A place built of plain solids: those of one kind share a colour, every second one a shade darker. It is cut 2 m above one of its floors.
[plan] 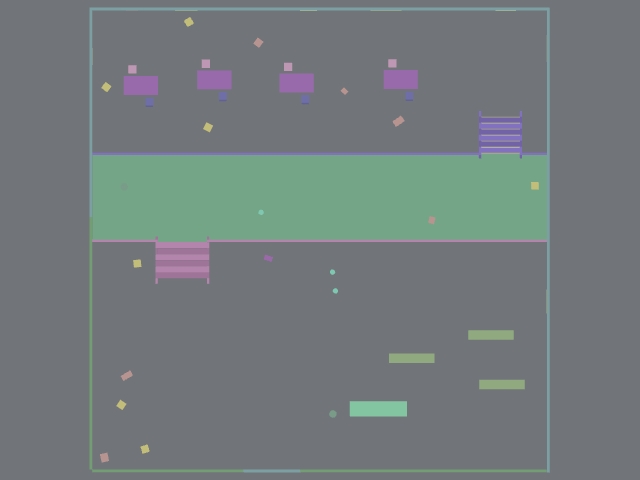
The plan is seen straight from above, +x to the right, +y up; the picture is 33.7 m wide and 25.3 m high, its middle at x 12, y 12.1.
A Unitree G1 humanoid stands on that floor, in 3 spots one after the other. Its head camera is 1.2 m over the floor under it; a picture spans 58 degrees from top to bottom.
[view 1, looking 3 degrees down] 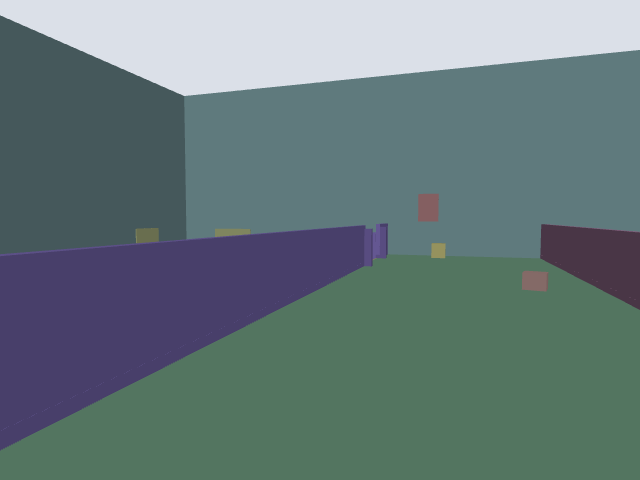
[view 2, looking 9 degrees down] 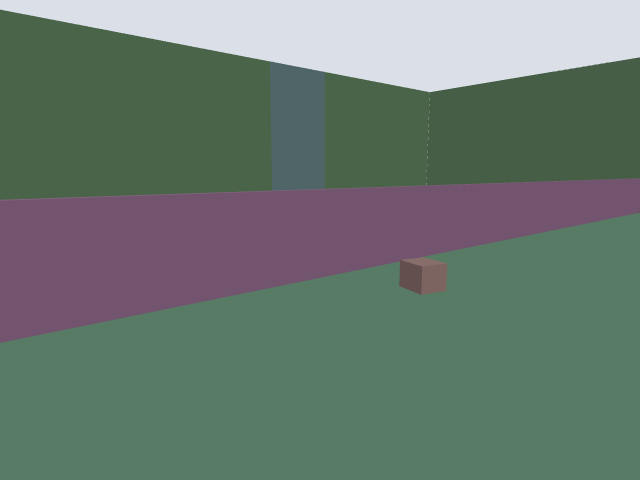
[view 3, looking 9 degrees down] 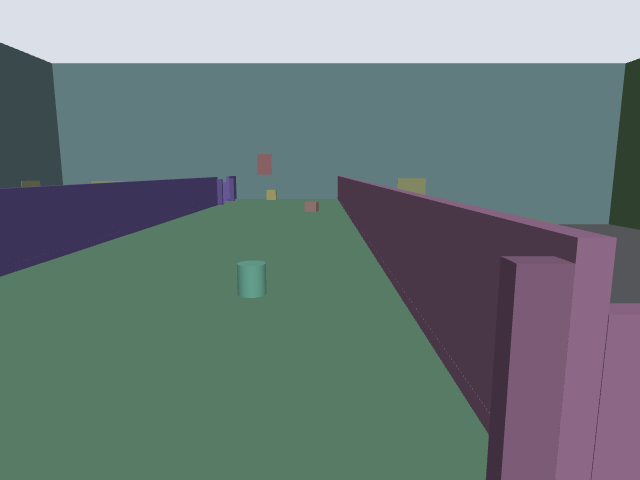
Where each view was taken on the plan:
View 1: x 9.96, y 14.34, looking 18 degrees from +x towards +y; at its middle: back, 7.26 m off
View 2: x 21.51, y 15.80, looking -130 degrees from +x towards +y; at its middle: front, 4.88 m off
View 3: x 4.75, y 12.89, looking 0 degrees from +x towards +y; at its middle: podium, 7.67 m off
